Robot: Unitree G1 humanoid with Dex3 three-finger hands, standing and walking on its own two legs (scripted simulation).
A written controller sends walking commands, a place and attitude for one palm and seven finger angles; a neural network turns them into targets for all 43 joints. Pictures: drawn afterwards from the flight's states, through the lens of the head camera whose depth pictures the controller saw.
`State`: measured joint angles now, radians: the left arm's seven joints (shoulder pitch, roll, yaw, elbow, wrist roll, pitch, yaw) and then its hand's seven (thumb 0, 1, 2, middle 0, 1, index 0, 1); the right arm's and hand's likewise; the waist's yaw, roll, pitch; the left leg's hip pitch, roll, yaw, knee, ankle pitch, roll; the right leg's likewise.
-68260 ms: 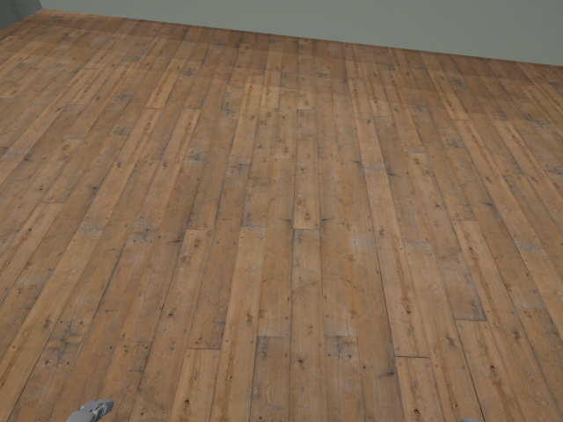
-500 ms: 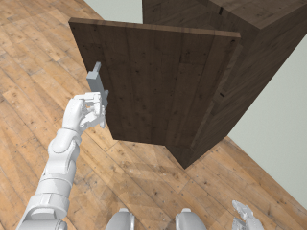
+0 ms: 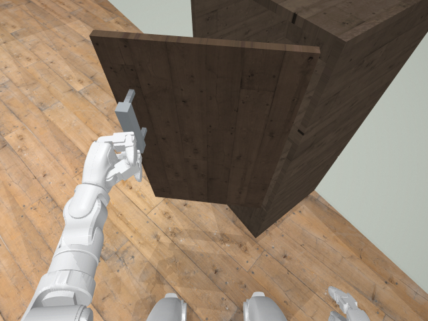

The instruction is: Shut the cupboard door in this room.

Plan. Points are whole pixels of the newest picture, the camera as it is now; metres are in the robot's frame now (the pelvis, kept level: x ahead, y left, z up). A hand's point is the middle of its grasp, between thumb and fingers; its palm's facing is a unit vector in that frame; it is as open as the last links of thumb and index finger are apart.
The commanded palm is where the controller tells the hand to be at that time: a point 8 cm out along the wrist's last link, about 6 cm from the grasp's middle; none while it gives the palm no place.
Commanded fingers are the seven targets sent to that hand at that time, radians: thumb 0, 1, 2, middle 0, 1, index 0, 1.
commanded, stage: push the door shut along its arc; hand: left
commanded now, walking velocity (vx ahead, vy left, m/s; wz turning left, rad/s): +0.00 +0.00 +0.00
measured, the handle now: (134, 122) +0.49 +0.17 +0.06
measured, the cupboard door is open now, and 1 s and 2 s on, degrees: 46 31 19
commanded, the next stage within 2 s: pull the fist back off the door in 1.88 s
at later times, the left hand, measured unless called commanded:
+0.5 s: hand (144, 139) +0.45 +0.14 +0.06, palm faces -0.25 -0.97 -0.04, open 3.2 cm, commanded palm +0.45 +0.19 +0.06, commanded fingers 0.00 0.90 0.90 -1.30 -1.50 -1.30 -1.50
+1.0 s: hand (156, 121) +0.49 +0.12 +0.06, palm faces -0.37 -0.93 -0.04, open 3.2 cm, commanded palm +0.51 +0.15 +0.06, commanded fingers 0.00 0.90 0.90 -1.30 -1.50 -1.30 -1.50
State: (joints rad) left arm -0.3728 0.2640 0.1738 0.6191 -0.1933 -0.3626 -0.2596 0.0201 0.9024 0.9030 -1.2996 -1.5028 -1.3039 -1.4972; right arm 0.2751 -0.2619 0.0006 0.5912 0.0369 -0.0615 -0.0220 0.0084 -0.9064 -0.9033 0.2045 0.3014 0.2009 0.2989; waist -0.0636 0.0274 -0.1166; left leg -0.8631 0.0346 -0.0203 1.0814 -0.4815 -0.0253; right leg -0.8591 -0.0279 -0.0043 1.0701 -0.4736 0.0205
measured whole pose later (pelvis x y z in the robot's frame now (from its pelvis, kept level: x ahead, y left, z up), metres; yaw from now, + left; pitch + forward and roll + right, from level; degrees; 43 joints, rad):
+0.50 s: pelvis -0.02 +0.01 -0.02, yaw +0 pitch +19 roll -1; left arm -0.76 0.37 0.22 0.99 -0.16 -0.36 -0.38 0.02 0.90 0.90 -1.31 -1.50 -1.34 -1.50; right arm 0.32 -0.27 0.02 0.63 0.03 -0.04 -0.02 0.01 -0.91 -0.90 0.21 0.30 0.20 0.30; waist -0.11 0.03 -0.11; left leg -1.00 0.03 -0.03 1.16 -0.48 -0.02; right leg -0.99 -0.03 0.00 1.13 -0.46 0.03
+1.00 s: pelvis -0.02 +0.02 -0.03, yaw -1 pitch +23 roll -3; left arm -1.04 0.45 0.19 1.14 -0.12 -0.28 -0.44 0.02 0.90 0.90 -1.30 -1.50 -1.32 -1.50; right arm 0.35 -0.28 0.03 0.65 0.01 -0.06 -0.01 0.00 -0.91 -0.90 0.21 0.30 0.20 0.30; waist -0.17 0.03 -0.11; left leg -1.15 0.03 -0.04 1.24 -0.49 0.00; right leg -1.12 -0.03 -0.01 1.17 -0.46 0.04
